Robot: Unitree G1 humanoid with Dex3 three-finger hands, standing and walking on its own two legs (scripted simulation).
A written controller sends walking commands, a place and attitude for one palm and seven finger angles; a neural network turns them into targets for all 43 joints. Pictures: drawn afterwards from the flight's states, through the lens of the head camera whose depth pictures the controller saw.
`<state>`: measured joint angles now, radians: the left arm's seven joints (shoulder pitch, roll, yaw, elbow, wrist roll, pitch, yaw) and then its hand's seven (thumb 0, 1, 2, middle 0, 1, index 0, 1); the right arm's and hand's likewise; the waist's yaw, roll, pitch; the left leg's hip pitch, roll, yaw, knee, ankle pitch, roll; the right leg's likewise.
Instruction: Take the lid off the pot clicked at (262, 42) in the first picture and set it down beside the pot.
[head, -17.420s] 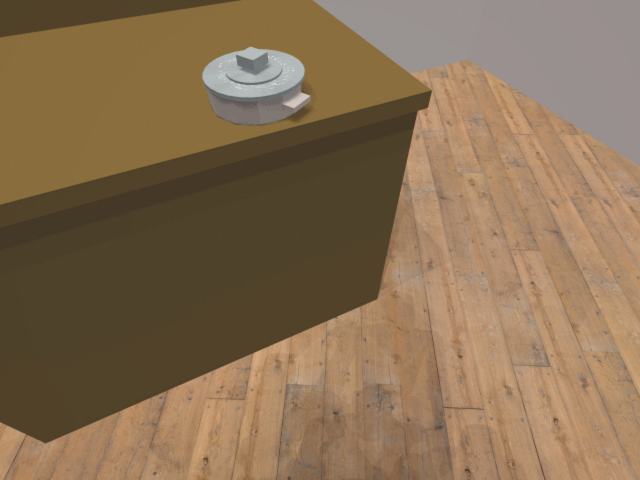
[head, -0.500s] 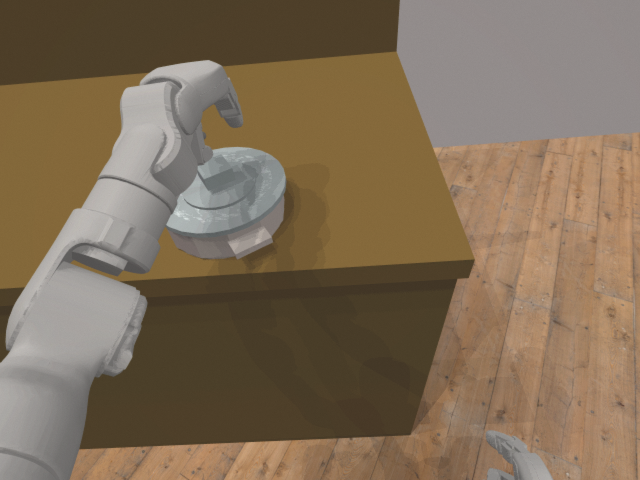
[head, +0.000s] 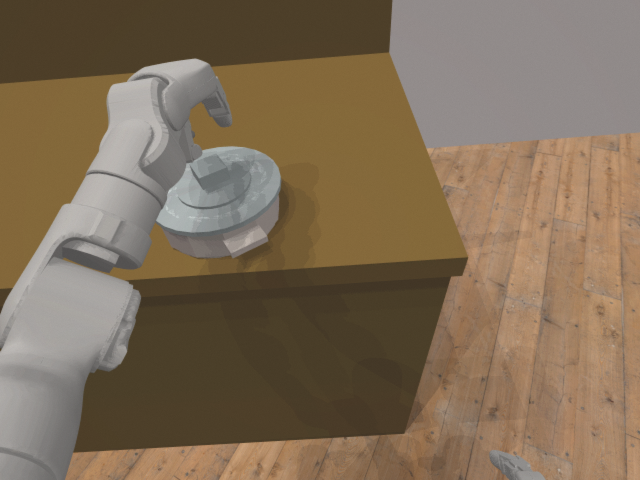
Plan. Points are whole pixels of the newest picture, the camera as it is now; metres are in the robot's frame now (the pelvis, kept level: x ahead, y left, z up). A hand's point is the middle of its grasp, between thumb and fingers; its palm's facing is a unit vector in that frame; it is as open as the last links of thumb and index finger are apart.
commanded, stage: move the open hand above the knob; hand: left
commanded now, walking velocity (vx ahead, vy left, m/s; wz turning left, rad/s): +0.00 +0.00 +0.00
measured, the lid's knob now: (209, 171) +0.48 +0.16 +0.16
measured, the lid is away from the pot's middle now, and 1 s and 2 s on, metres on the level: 0.00 0.00 0.00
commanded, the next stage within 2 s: lower the open fingers around the knob in 0.14 s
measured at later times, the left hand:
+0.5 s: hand (185, 150) +0.45 +0.17 +0.21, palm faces -0.28 -0.10 -0.95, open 9.8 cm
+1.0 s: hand (199, 171) +0.45 +0.16 +0.19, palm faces -0.30 -0.12 -0.95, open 9.8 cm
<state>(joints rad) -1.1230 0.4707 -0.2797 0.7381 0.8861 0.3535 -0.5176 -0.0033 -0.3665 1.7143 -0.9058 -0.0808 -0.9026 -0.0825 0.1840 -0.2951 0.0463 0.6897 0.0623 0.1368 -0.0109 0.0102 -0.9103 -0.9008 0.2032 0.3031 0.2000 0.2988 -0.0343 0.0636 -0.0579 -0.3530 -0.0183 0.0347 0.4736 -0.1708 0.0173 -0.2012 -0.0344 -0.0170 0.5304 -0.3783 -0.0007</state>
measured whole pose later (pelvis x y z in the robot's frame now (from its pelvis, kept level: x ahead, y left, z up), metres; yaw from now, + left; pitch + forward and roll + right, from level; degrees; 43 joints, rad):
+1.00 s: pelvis +0.00 +0.00 +0.00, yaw +0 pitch +3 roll +1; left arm -1.04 0.43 -0.30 0.76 0.86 0.38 -0.49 0.00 -0.36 1.71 -0.89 -0.07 -0.90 -0.08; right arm 0.18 -0.29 0.04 0.68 0.06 0.12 -0.01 0.01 -0.91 -0.90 0.20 0.30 0.20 0.30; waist -0.04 0.06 -0.07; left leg -0.37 -0.02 0.03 0.48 -0.18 0.02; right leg -0.20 -0.03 -0.02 0.52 -0.38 0.00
